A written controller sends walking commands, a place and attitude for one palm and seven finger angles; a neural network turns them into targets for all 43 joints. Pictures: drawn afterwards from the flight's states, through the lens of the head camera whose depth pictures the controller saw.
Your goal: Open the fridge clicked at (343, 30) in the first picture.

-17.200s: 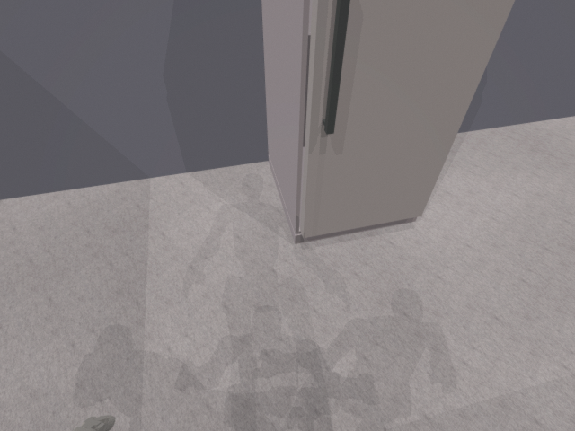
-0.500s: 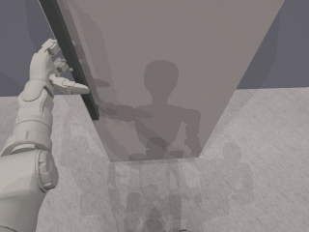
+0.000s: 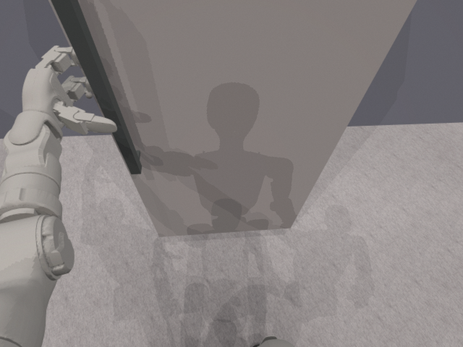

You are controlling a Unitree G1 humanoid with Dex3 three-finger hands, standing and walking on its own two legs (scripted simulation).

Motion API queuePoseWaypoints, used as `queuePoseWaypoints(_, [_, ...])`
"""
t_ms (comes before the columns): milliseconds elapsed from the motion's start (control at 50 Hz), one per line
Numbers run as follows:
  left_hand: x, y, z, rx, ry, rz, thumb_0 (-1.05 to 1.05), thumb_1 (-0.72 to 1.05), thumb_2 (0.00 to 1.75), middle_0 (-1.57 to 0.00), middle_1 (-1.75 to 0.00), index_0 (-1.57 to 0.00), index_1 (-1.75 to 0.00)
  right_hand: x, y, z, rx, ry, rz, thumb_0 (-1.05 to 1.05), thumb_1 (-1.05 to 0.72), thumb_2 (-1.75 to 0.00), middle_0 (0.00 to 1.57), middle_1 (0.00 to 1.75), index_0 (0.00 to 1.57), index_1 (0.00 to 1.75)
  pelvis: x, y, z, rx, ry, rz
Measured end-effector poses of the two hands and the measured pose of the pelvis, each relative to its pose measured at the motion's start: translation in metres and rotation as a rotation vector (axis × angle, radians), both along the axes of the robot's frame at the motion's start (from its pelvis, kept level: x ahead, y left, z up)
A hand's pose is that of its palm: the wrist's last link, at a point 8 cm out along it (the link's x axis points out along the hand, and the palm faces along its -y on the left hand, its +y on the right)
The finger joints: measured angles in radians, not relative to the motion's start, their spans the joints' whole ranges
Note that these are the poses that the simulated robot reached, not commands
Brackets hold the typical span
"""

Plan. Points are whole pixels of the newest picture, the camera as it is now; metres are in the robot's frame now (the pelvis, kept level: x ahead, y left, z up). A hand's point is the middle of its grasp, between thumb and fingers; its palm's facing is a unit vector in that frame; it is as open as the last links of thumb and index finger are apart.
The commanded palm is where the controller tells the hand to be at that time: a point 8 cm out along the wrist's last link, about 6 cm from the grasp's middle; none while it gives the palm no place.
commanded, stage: slide the fingers in behind the handle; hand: left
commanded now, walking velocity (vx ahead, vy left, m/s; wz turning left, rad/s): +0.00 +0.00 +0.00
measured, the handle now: (108, 92) +0.54 +0.19 +0.12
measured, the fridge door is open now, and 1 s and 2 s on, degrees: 0 0 0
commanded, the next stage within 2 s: grip the handle and tug to test in 1.52 s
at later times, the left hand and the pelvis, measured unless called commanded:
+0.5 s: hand (100, 97) +0.49 +0.18 +0.15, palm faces -0.01 -1.00 +0.01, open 14.0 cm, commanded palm +0.46 +0.23 +0.15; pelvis +0.01 +0.01 +0.00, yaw +0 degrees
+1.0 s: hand (114, 99) +0.48 +0.16 +0.15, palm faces +0.04 -1.00 -0.01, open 14.3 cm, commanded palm +0.45 +0.20 +0.15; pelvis +0.01 -0.01 +0.00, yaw +1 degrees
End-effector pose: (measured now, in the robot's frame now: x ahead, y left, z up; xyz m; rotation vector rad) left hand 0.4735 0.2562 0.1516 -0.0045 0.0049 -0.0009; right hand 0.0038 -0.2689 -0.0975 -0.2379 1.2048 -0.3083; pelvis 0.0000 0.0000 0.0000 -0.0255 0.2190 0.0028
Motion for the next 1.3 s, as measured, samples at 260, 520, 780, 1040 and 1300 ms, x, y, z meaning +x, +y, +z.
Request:
queuePoseWaypoints(260, [-0.005, -0.003, -0.003, -0.003, -0.004, 0.007, -0.01, -0.50, 0.30, -0.30, -1.21, -0.30, -1.20, 0.022, 0.017, -0.003, 0.034, -0.051, 0.027, 0.00, -0.91, -0.90, 0.20, 0.30, 0.20, 0.30, 0.005, 0.006, 0.001, -0.003, -0.014, 0.004])
queuePoseWaypoints(520, [-0.003, -0.020, -0.003, -0.007, -0.010, -0.004, -0.01, -0.50, 0.30, -0.30, -1.20, -0.30, -1.20, 0.046, 0.019, -0.005, 0.049, -0.090, 0.060, 0.00, -0.91, -0.90, 0.20, 0.30, 0.20, 0.30, 0.011, 0.007, 0.001, 0.000, -0.018, 0.006])
queuePoseWaypoints(780, [-0.006, -0.041, -0.002, 0.005, -0.011, 0.024, -0.01, -0.50, 0.30, -0.29, -1.20, -0.29, -1.20, 0.049, 0.013, -0.007, 0.067, -0.099, 0.051, 0.00, -0.91, -0.90, 0.20, 0.30, 0.20, 0.30, 0.012, -0.001, 0.003, 0.007, -0.033, 0.004])
queuePoseWaypoints(1040, [-0.014, -0.042, 0.002, 0.020, -0.016, 0.048, -0.01, -0.50, 0.30, -0.25, -1.20, -0.22, -1.20, 0.049, 0.003, -0.007, 0.064, -0.096, 0.051, 0.01, -0.91, -0.90, 0.20, 0.30, 0.20, 0.30, 0.013, -0.007, 0.005, 0.009, -0.049, 0.013])
queuePoseWaypoints(1300, [-0.015, -0.043, 0.002, 0.023, -0.016, 0.049, -0.01, -0.50, 0.30, -0.23, -1.20, -0.20, -1.20, 0.065, 0.007, -0.008, 0.073, -0.111, 0.083, 0.01, -0.91, -0.90, 0.20, 0.30, 0.20, 0.30, 0.017, -0.005, 0.005, 0.011, -0.051, 0.022])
